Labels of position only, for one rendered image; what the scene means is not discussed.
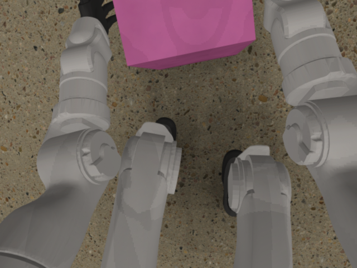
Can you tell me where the left robot foot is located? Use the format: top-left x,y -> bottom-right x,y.
156,117 -> 176,141

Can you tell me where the left robot upper arm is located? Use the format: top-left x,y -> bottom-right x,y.
0,128 -> 121,268

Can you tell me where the right robot foot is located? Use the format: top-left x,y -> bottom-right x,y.
221,150 -> 242,217

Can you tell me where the robot left hand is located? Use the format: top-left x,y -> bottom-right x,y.
78,0 -> 117,35

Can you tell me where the carton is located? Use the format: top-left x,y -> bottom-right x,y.
113,0 -> 256,70

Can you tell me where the right robot upper arm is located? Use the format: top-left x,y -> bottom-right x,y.
282,95 -> 357,268

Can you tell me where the robot right forearm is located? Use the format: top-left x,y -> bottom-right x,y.
263,0 -> 357,106

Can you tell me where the robot foot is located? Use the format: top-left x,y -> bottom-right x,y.
156,117 -> 176,141
221,150 -> 242,217

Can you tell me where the robot left forearm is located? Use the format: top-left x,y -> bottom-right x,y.
42,17 -> 112,144

